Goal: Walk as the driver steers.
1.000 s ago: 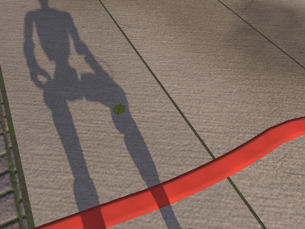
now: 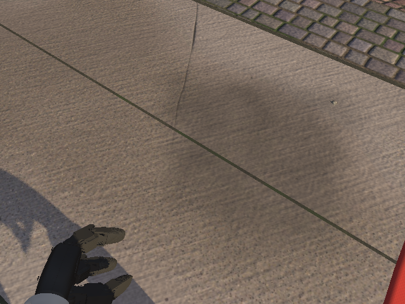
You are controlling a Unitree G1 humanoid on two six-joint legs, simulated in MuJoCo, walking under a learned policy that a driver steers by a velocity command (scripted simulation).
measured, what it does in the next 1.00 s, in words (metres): walks ahead, turning left: left foot, then right foot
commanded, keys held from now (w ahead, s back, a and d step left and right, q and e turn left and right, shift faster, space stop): w+q+shift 0.28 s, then q+shift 0.26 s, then shift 0.06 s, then e+shift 0.06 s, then shift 0.34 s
